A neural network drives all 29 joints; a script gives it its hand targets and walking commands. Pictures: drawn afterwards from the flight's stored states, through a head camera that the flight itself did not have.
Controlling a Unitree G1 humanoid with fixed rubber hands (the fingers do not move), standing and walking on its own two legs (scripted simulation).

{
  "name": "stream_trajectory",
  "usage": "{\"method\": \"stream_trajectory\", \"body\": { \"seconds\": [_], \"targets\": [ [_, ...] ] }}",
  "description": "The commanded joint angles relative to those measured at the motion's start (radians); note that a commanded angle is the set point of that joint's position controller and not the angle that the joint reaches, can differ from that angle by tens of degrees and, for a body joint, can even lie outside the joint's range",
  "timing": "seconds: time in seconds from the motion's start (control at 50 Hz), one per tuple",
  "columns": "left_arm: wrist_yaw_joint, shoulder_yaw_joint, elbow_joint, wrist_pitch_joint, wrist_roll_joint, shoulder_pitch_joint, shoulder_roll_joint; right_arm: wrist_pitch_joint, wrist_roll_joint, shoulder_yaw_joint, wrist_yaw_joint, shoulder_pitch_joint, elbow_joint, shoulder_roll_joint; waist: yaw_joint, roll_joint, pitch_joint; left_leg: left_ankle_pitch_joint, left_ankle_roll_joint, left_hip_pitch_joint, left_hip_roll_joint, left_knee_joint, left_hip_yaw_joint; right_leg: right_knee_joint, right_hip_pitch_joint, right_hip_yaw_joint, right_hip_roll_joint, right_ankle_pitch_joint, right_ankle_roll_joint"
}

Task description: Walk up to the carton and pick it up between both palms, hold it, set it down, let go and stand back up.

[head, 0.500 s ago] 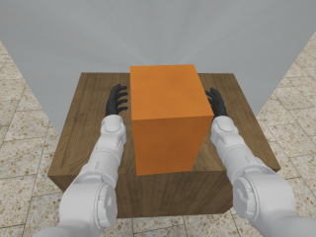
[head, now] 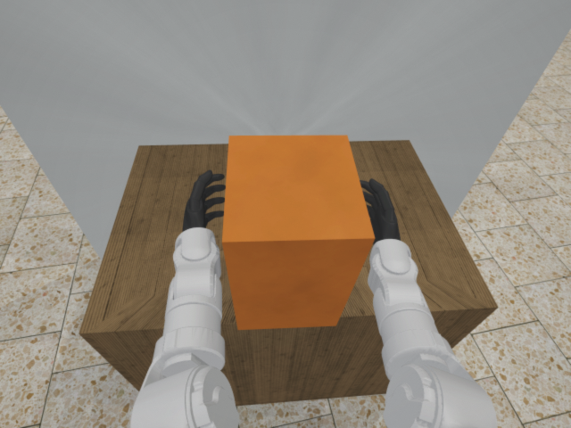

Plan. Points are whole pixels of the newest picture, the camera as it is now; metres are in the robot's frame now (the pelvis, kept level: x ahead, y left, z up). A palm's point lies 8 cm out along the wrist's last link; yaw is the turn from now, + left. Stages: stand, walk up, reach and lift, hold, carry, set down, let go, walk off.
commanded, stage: reach and lift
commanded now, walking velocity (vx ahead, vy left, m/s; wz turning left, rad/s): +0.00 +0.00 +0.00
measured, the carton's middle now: (288, 240) +0.41 +0.00 +0.00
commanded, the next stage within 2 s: none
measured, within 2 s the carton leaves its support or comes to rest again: leaves its support in 1.06 s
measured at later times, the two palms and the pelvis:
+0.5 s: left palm (199, 223) +0.39 +0.14 +0.08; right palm (383, 233) +0.37 -0.14 +0.07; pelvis +0.00 +0.00 +0.00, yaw +0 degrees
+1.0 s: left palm (199, 228) +0.38 +0.14 +0.08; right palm (385, 239) +0.36 -0.14 +0.07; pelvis -0.01 +0.00 +0.00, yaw -1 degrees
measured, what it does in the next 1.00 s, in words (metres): stands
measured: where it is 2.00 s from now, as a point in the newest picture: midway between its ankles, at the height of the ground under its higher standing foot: outside the picture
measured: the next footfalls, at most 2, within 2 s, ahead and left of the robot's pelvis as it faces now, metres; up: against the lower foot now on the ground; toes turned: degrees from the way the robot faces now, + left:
none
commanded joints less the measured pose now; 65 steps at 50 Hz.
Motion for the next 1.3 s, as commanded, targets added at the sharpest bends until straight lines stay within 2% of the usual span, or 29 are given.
{"method": "stream_trajectory", "body": {
  "seconds": [0.0, 0.04, 0.12, 0.14, 0.28, 0.4, 0.42, 0.48, 0.6, 0.68, 0.76, 0.82, 0.9, 0.98, 1.04, 1.1, 1.14, 1.16, 1.24, 1.28],
  "targets": [
    [-0.129, -0.288, 0.024, 0.017, -0.009, -0.377, -0.414, -0.047, -0.037, 0.271, 0.103, -0.465, -0.027, 0.342, -0.017, 0.043, -0.327, 0.19, -0.008, 0.241, -0.003, 0.013, 0.051, -0.004, -0.006, -0.091, -0.001, 0.412, 0.087],
    [-0.129, -0.282, 0.027, 0.023, 0.0, -0.368, -0.41, -0.048, -0.04, 0.274, 0.102, -0.459, -0.022, 0.351, -0.005, 0.046, -0.324, 0.175, -0.005, 0.235, -0.006, 0.009, 0.055, -0.006, -0.001, -0.091, -0.002, 0.393, 0.087],
    [-0.133, -0.289, 0.016, 0.024, 0.0, -0.358, -0.412, -0.053, -0.038, 0.281, 0.098, -0.445, -0.031, 0.352, -0.016, 0.048, -0.339, 0.178, -0.002, 0.226, -0.007, 0.007, 0.054, -0.004, 0.014, -0.094, -0.006, 0.422, 0.089],
    [-0.132, -0.286, 0.024, 0.025, 0.003, -0.354, -0.41, -0.055, -0.04, 0.282, 0.098, -0.457, -0.042, 0.354, -0.01, 0.05, -0.331, 0.174, -0.003, 0.226, -0.006, 0.003, 0.056, -0.007, 0.014, -0.093, -0.005, 0.415, 0.089],
    [-0.141, -0.285, 0.029, 0.025, -0.009, -0.367, -0.407, -0.054, -0.036, 0.289, 0.09, -0.456, -0.036, 0.36, -0.017, 0.036, -0.32, 0.131, 0.008, 0.186, -0.008, -0.013, 0.053, -0.005, 0.039, -0.092, -0.012, 0.408, 0.093],
    [-0.138, -0.279, 0.036, 0.027, 0.0, -0.348, -0.411, -0.056, -0.019, 0.314, 0.088, -0.45, -0.029, 0.366, -0.004, 0.039, -0.314, 0.178, 0.004, 0.202, -0.006, -0.005, 0.051, -0.004, 0.044, -0.097, -0.008, 0.447, 0.091],
    [-0.138, -0.294, 0.032, 0.029, -0.004, -0.351, -0.419, -0.059, -0.017, 0.317, 0.086, -0.458, -0.043, 0.363, -0.017, 0.043, -0.326, 0.178, 0.003, 0.201, -0.006, -0.005, 0.051, -0.003, 0.045, -0.098, -0.007, 0.455, 0.089],
    [-0.138, -0.301, 0.023, 0.021, -0.016, -0.364, -0.419, -0.066, -0.011, 0.334, 0.08, -0.465, -0.039, 0.368, -0.014, 0.034, -0.357, 0.196, 0.006, 0.205, -0.006, -0.001, 0.048, 0.002, 0.053, -0.098, -0.007, 0.49, 0.091],
    [-0.127, -0.342, 0.016, 0.021, -0.035, -0.389, -0.437, -0.087, 0.018, 0.363, 0.074, -0.502, -0.039, 0.357, -0.01, 0.056, -0.382, 0.241, -0.006, 0.229, 0.001, 0.009, 0.046, -0.008, 0.037, -0.101, -0.002, 0.479, 0.076],
    [-0.12, -0.363, -0.01, 0.012, -0.042, -0.399, -0.442, -0.098, 0.033, 0.396, 0.066, -0.506, -0.025, 0.357, -0.007, 0.056, -0.405, 0.269, -0.006, 0.235, 0.004, 0.015, 0.045, -0.003, 0.062, -0.1, -0.001, 0.526, 0.073],
    [-0.123, -0.379, 0.0, 0.012, -0.059, -0.414, -0.441, -0.107, 0.054, 0.424, 0.059, -0.534, -0.034, 0.35, -0.006, 0.047, -0.416, 0.249, -0.001, 0.215, 0.001, 0.007, 0.041, -0.004, 0.086, -0.097, -0.007, 0.536, 0.075],
    [-0.118, -0.404, -0.033, 0.008, -0.071, -0.449, -0.446, -0.113, 0.068, 0.439, 0.055, -0.556, -0.041, 0.356, -0.008, 0.054, -0.445, 0.247, 0.002, 0.211, 0.002, 0.008, 0.039, 0.004, 0.093, -0.097, -0.009, 0.547, 0.072],
    [-0.113, -0.424, -0.036, 0.018, -0.089, -0.491, -0.446, -0.109, 0.082, 0.449, 0.05, -0.599, -0.047, 0.355, -0.009, 0.051, -0.459, 0.209, 0.003, 0.213, 0.002, 0.001, 0.039, -0.013, 0.085, -0.096, -0.01, 0.488, 0.068],
    [-0.106, -0.441, -0.057, 0.02, -0.104, -0.539, -0.448, -0.109, 0.112, 0.48, 0.047, -0.655, -0.079, 0.362, 0.007, 0.061, -0.508, 0.214, 0.007, 0.206, -0.002, 0.003, 0.039, -0.008, 0.101, -0.089, -0.015, 0.493, 0.069],
    [-0.104, -0.452, -0.075, 0.017, -0.117, -0.57, -0.442, -0.105, 0.128, 0.505, 0.045, -0.671, -0.083, 0.37, 0.01, 0.044, -0.522, 0.214, 0.01, 0.207, -0.001, 0.002, 0.036, -0.006, 0.12, -0.084, -0.018, 0.504, 0.071],
    [-0.111, -0.454, -0.044, 0.046, -0.12, -0.554, -0.442, -0.081, 0.143, 0.511, 0.039, -0.674, -0.06, 0.361, 0.006, 0.037, -0.469, 0.174, 0.015, 0.213, -0.004, -0.006, 0.036, -0.021, 0.117, -0.082, -0.018, 0.458, 0.069],
    [-0.116, -0.466, -0.062, 0.067, -0.133, -0.58, -0.446, -0.071, 0.154, 0.505, 0.036, -0.704, -0.08, 0.354, -0.006, 0.038, -0.476, 0.142, 0.015, 0.208, -0.004, -0.014, 0.037, -0.029, 0.107, -0.086, -0.018, 0.413, 0.066],
    [-0.115, -0.469, -0.064, 0.077, -0.14, -0.579, -0.452, -0.065, 0.165, 0.511, 0.035, -0.716, -0.086, 0.35, 0.001, 0.039, -0.473, 0.141, 0.016, 0.216, -0.004, -0.014, 0.034, -0.03, 0.096, -0.088, -0.017, 0.396, 0.064],
    [-0.128, -0.469, -0.076, 0.138, -0.145, -0.594, -0.431, -0.012, 0.196, 0.508, 0.027, -0.717, -0.06, 0.341, -0.017, 0.037, -0.401, 0.09, 0.02, 0.228, -0.009, -0.028, 0.032, -0.048, 0.09, -0.087, -0.02, 0.331, 0.065],
    [-0.134, -0.456, -0.06, 0.163, -0.141, -0.587, -0.422, 0.003, 0.213, 0.506, 0.024, -0.734, -0.056, 0.333, -0.008, 0.039, -0.361, 0.075, 0.022, 0.235, -0.012, -0.031, 0.033, -0.058, 0.073, -0.09, -0.019, 0.288, 0.063]
  ]
}}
